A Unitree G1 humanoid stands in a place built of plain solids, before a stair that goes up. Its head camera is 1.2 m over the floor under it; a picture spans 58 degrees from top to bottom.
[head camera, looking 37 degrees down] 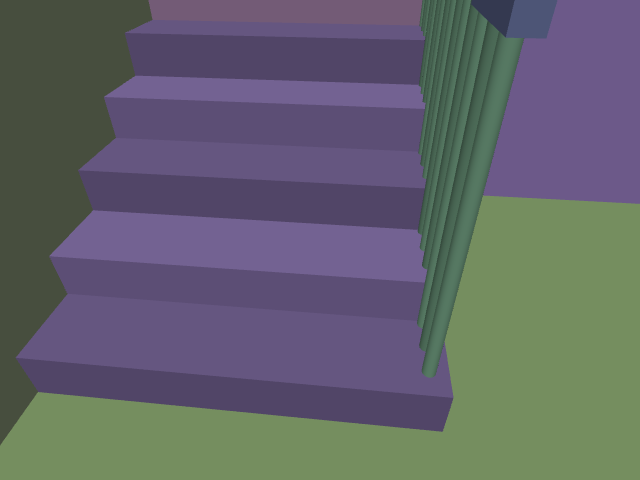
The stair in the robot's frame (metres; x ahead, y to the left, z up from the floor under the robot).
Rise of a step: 0.16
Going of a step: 0.27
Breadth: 1.25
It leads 6 degrees to the right of straight ahead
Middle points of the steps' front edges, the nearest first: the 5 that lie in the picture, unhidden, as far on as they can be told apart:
0.73 0.26 0.17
1.00 0.24 0.33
1.26 0.21 0.50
1.53 0.18 0.66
1.80 0.15 0.82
